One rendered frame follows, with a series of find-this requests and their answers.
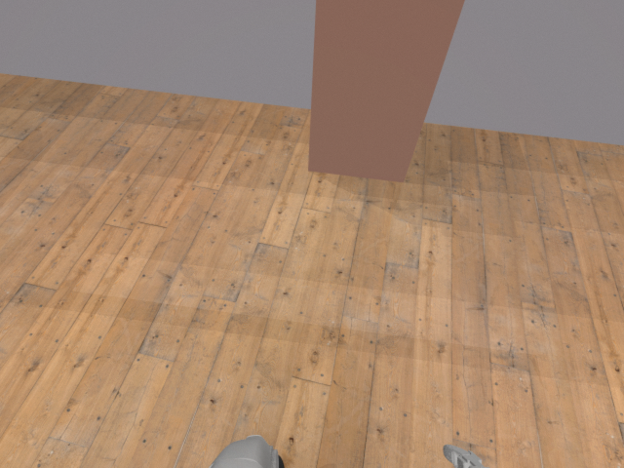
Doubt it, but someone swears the left robot thigh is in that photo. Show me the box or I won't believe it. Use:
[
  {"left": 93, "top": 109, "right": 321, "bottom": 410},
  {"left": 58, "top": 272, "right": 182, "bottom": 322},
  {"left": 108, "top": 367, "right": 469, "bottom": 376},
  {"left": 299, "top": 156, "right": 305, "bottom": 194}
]
[{"left": 209, "top": 439, "right": 279, "bottom": 468}]

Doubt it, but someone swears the robot left shin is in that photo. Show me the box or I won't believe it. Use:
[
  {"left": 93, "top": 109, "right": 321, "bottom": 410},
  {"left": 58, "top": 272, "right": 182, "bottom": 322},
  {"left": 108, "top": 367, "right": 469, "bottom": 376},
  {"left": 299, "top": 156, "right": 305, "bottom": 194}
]
[{"left": 246, "top": 435, "right": 267, "bottom": 444}]

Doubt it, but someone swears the right robot hand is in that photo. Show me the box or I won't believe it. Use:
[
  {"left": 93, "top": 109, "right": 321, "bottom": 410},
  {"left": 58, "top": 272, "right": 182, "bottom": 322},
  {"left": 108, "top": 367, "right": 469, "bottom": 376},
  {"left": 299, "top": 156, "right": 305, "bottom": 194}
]
[{"left": 443, "top": 445, "right": 489, "bottom": 468}]

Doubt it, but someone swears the cabinet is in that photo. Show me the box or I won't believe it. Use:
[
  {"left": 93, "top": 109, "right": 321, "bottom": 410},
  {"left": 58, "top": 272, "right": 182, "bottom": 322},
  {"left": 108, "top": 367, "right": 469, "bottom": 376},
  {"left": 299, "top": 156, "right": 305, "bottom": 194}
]
[{"left": 308, "top": 0, "right": 465, "bottom": 182}]

